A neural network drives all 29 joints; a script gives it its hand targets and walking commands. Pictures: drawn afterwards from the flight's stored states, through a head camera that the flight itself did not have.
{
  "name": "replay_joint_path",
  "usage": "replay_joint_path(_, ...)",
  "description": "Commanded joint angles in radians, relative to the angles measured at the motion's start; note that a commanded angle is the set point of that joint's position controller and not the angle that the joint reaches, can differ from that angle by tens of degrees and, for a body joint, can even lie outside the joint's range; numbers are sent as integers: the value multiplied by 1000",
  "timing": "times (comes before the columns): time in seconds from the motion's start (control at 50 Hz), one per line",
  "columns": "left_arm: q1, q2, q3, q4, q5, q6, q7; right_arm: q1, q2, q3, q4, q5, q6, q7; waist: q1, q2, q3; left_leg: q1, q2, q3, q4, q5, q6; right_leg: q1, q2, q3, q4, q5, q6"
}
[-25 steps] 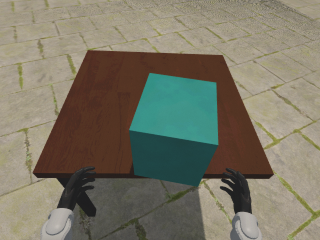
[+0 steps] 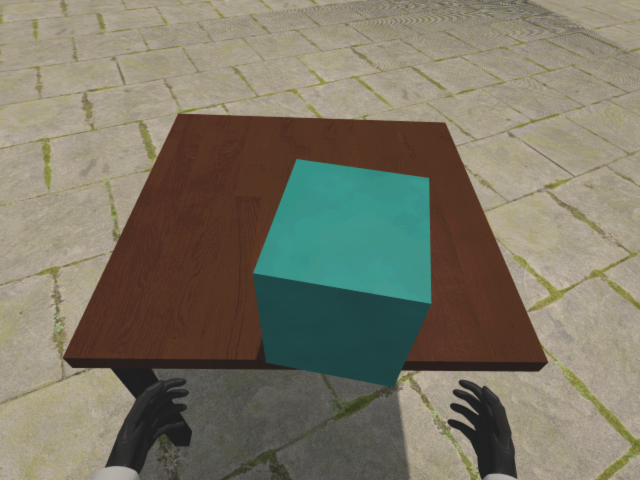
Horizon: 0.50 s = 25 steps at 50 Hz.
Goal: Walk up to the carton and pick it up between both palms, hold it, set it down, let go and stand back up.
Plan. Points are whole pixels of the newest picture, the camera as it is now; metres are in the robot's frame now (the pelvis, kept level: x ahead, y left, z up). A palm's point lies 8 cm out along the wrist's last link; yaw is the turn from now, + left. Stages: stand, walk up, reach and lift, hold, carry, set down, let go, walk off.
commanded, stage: set down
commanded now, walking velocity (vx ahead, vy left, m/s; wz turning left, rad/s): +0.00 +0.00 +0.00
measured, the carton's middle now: (345, 273) +0.42 -0.04 -0.02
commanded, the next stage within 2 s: let go in 1.42 s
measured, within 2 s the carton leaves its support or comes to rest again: neither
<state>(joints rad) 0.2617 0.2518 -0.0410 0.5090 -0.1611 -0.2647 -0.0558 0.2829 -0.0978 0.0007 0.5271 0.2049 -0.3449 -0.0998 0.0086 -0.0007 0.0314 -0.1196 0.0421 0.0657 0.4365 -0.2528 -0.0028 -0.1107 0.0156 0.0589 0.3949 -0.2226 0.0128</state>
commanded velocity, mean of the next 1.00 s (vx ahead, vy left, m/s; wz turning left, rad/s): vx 0.00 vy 0.00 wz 0.00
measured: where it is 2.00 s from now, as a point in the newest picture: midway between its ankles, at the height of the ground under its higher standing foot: outside the picture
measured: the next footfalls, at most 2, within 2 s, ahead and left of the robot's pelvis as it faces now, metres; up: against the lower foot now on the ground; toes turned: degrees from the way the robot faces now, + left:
none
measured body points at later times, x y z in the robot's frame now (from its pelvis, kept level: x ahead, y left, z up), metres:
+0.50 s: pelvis +0.01 +0.00 +0.00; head +0.01 +0.00 +0.45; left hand +0.18 +0.23 -0.06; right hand +0.19 -0.21 -0.06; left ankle -0.01 +0.12 -0.74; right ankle +0.00 -0.13 -0.74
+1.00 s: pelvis +0.01 +0.00 +0.00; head +0.00 +0.00 +0.45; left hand +0.17 +0.23 -0.08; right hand +0.18 -0.20 -0.08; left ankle -0.01 +0.12 -0.74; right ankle +0.00 -0.13 -0.74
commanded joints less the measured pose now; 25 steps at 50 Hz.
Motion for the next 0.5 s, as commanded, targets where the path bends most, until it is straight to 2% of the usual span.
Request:
replay_joint_path(0.0, -150, 149, 47, -165, -28, -24, 10, -174, -51, 3, -185, -98, -31, 27, 34, 17, 1, 37, -32, -11, -86, 101, -16, -17, -23, -4, -90, 6, -44)
replay_joint_path(0.02, -118, 137, 48, -171, -38, -19, 3, -147, -31, 21, -250, -80, -24, 28, 61, 19, 24, 28, -32, 2, -105, 114, -13, -20, -16, -13, -97, 7, -51)
replay_joint_path(0.04, -150, 128, 39, -135, -36, 2, 10, -163, -59, -3, -183, -107, -13, 30, 41, 9, 22, 34, -32, -8, -105, 106, -24, -25, -10, -12, -101, -18, -51)
replay_joint_path(0.06, -116, 119, 48, -135, -26, 12, 3, -136, -45, -8, -183, -102, -1, 25, 36, 22, 62, 64, -35, -6, -108, 118, -16, -40, -20, -14, -114, 14, -49)
replay_joint_path(0.08, -121, 96, 46, -70, 2, 38, 2, -128, -50, 8, -72, -122, 21, 33, 24, 36, 90, 52, -30, -6, -124, 83, -27, -36, -15, -14, -128, -34, -52)
replay_joint_path(0.1, -159, 138, 56, -161, -18, 41, 1, -158, -39, -2, -160, -116, 20, 26, 34, 45, 32, 62, -32, -6, -114, 100, -23, -19, -26, -14, -127, -10, -51)
replay_joint_path(0.12, -132, 115, 47, -142, -10, 49, 6, -159, -60, -7, -159, -110, 16, 33, 47, 57, 19, 81, -27, -8, -114, 116, -35, -27, -7, -31, -120, -25, -59)
replay_joint_path(0.14, -147, 117, 52, -146, -11, 63, 2, -151, -78, -24, -151, -129, 27, 27, 39, 14, 49, 77, -29, -1, -116, 120, -34, -29, -9, -37, -126, -20, -49)
replay_joint_path(0.16, -129, 139, 69, -148, -9, 55, 2, -139, -52, -2, -178, -127, 25, 21, 52, -9, 18, 75, -28, -3, -108, 161, -25, -11, -10, -30, -119, 29, -51)
replay_joint_path(0.18, -119, 136, 66, -242, -11, 41, 20, -141, -67, -21, -265, -108, 10, 28, 77, 37, -36, 78, -25, -10, -113, 214, -32, 19, 7, -37, -104, 60, -53)
replay_joint_path(0.2, -146, 115, 37, -176, -1, 71, 13, -139, -77, -28, -163, -138, 36, 27, 31, 10, 39, 70, -28, -16, -116, 161, -35, -3, -2, -32, -121, 37, -51)
replay_joint_path(0.22, -158, 135, 54, -181, 1, 63, 24, -162, -73, -24, -199, -121, 33, 35, 47, 24, -1, 70, -27, -8, -106, 155, -36, -8, 0, -35, -107, 19, -58)
replay_joint_path(0.24, -116, 123, 60, -147, 20, 68, 26, -126, -68, -17, -168, -128, 33, 38, 52, 47, 16, 89, -36, -5, -108, 200, -35, -3, -7, -19, -118, 77, -56)
replay_joint_path(0.26, -148, 127, 62, -135, 22, 83, 15, -142, -82, -27, -106, -130, 46, 34, 29, 46, 54, 78, -26, -8, -109, 190, -40, -17, -6, -28, -113, 70, -59)
replay_joint_path(0.28, -155, 123, 69, -143, 21, 82, 14, -161, -84, -14, -133, -129, 41, 39, 55, 36, 32, 84, -27, 2, -109, 192, -42, -5, -5, -26, -124, 43, -54)
replay_joint_path(0.3, -107, 124, 60, -133, 19, 85, 11, -107, -74, -12, -131, -134, 42, 34, 39, 32, -17, 95, -28, -9, -104, 222, -41, 29, -4, -28, -120, 78, -53)
replay_joint_path(0.32, -125, 119, 61, -138, 26, 85, 17, -124, -104, -27, -96, -121, 47, 44, 39, 68, -30, 111, -29, -7, -101, 216, -48, 2, -2, -29, -109, 70, -55)
replay_joint_path(0.34, -140, 122, 58, -188, 17, 94, 23, -131, -79, -30, -151, -125, 45, 38, 33, 40, -19, 87, -27, -8, -111, 219, -43, 21, -1, -34, -111, 83, -54)
replay_joint_path(0.38, -125, 130, 74, -145, 39, 105, 11, -122, -82, -15, -132, -133, 49, 37, 42, 39, 17, 111, -30, -2, -99, 273, -43, 0, -2, -30, -116, 130, -54)
replay_joint_path(0.4, -117, 112, 76, -94, 47, 110, 6, -118, -116, -19, -80, -144, 56, 42, 35, 28, 16, 85, -37, 1, -100, 242, -47, 5, 2, -34, -112, 102, -43)
replay_joint_path(0.42, -116, 113, 80, -150, 49, 115, 16, -121, -126, -36, -91, -141, 50, 44, 32, 61, -7, 87, -26, -2, -106, 288, -52, 38, 9, -45, -96, 152, -44)
replay_joint_path(0.44, -102, 124, 84, -152, 53, 122, 10, -112, -110, -32, -127, -139, 45, 37, 28, 31, -13, 121, -35, -5, -99, 278, -50, 27, 6, -41, -116, 146, -43)
replay_joint_path(0.46, -109, 142, 88, -156, 40, 115, 12, -108, -87, -20, -162, -136, 46, 39, 58, 33, -43, 133, -37, 8, -93, 286, -42, 25, -3, -32, -119, 143, -49)
replay_joint_path(0.48, -126, 118, 80, -216, 41, 117, 21, -115, -106, -16, -148, -138, 51, 44, 46, 49, -9, 147, -34, 4, -101, 325, -54, 17, 8, -33, -116, 188, -44)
